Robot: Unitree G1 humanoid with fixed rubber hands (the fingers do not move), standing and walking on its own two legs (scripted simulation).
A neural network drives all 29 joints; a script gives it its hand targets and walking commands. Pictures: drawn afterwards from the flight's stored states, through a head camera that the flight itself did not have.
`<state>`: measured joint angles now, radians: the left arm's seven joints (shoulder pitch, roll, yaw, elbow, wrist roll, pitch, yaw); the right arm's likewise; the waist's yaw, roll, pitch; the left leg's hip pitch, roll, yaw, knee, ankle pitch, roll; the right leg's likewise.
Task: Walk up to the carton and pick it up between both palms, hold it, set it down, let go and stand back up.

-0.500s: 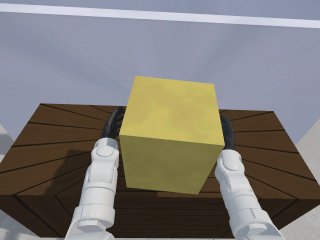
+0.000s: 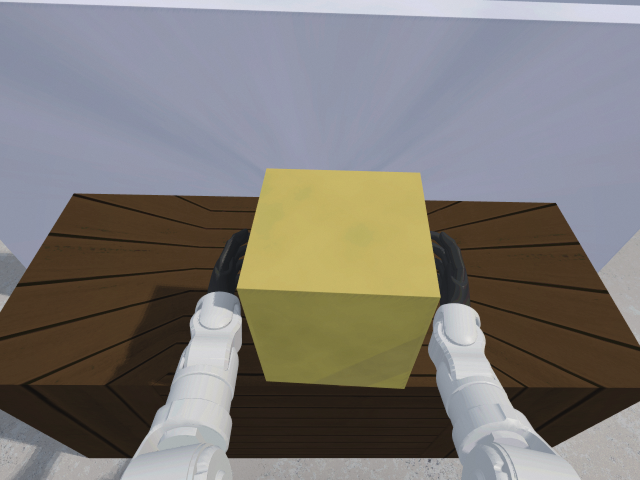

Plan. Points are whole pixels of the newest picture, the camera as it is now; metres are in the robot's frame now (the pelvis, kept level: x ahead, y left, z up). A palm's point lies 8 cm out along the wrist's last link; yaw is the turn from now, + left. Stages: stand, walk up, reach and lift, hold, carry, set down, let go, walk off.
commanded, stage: set down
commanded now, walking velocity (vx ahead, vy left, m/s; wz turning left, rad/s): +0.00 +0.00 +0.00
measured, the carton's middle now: (338, 283) +0.40 +0.00 +0.01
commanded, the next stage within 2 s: none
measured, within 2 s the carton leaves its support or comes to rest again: neither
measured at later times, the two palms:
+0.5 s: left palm (233, 296) +0.38 +0.15 +0.00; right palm (444, 298) +0.37 -0.15 +0.01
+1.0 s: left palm (241, 303) +0.39 +0.15 -0.04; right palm (440, 306) +0.38 -0.15 -0.02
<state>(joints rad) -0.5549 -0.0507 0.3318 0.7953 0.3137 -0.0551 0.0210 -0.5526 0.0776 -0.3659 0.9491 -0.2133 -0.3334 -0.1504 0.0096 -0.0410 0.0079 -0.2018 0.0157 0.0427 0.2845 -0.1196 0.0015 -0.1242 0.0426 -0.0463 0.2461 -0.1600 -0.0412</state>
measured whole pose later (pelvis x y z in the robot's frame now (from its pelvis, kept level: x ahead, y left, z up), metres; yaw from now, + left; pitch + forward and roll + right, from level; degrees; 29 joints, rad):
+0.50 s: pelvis +0.01 +0.00 +0.00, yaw +0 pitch +10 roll +0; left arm -0.59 -0.02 0.35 0.99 0.31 -0.25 0.06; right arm -0.58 0.08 -0.45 1.04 -0.30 -0.44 -0.14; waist 0.00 -0.04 -0.05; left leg -0.36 0.02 0.05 0.31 -0.12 0.00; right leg -0.28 0.05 -0.04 0.25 -0.16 -0.04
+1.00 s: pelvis +0.01 +0.00 -0.01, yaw +0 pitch +19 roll -1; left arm -0.64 -0.01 0.39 1.12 0.33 -0.37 0.08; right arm -0.62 0.09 -0.56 1.07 -0.40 -0.50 -0.12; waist -0.02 -0.01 -0.11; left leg -0.55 0.02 0.04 0.36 -0.13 0.00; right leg -0.46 0.05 -0.05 0.30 -0.16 -0.04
